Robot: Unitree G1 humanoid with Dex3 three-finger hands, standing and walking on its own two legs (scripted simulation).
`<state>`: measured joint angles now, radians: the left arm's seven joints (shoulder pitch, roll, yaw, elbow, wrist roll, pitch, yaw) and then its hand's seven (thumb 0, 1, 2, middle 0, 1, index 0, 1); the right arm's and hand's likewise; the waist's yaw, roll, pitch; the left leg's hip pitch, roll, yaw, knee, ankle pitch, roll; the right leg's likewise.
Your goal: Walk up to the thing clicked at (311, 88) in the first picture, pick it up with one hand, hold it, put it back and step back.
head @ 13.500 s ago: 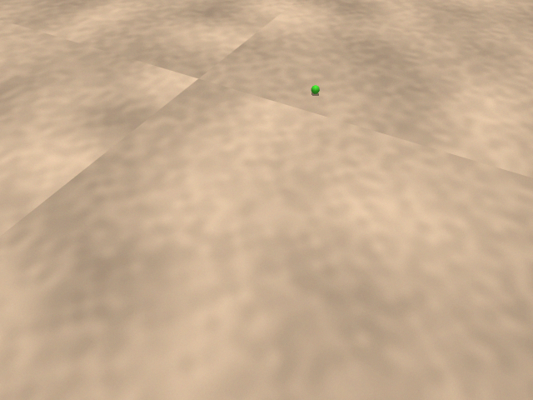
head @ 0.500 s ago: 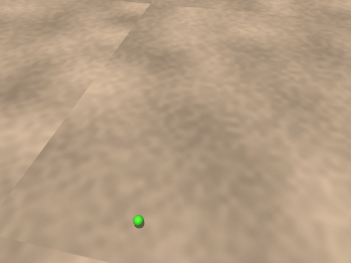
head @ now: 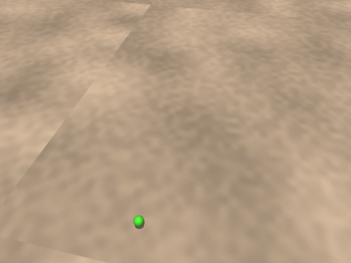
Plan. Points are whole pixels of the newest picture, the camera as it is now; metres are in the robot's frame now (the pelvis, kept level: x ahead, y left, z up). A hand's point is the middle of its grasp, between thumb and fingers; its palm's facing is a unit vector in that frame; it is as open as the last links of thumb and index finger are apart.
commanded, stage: rise first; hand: left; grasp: from above
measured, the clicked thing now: (138, 220) +0.46 +0.22 -0.76
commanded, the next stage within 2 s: none
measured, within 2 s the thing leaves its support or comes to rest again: neither
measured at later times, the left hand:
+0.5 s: hand out of the picture +0.14 +0.26 -0.20, palm faces -0.08 -0.91 -0.40, open 12.9 cm
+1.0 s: hand out of the picture +0.13 +0.26 -0.24, palm faces -0.18 -0.86 -0.47, open 14.0 cm
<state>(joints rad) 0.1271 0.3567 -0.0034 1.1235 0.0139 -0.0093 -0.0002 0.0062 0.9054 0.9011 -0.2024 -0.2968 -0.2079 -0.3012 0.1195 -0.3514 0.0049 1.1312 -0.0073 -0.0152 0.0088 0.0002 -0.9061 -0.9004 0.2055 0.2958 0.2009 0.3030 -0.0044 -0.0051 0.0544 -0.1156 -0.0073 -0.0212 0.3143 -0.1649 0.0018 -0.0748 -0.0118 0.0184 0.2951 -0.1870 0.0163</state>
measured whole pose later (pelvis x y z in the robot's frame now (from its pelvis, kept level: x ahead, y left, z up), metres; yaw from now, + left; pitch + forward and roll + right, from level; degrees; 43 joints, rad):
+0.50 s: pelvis -0.01 +0.00 -0.06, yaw +0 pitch +13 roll -1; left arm 0.12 0.33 0.16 0.74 0.16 0.18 -0.02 0.00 -0.30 0.94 -0.15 -0.97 -0.15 -0.97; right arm 0.25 -0.25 -0.02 0.63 0.03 -0.08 -0.02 0.00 -0.91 -0.90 0.21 0.30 0.20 0.30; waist -0.03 0.00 -0.08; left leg -0.70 0.01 -0.03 0.90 -0.42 0.00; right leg -0.66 0.01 0.01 0.87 -0.44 0.01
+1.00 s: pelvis -0.01 +0.00 -0.11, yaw +0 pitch +20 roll -3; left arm 0.30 0.35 0.13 0.36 0.23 0.25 -0.01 0.00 -0.51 0.97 -0.08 -1.05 -0.08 -1.06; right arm 0.21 -0.24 -0.02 0.53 0.01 -0.15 -0.03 0.01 -0.88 -0.90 0.21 0.30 0.20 0.30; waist -0.04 0.01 -0.13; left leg -1.02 0.01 -0.06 1.22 -0.56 -0.01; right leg -0.96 0.03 -0.02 1.18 -0.58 0.01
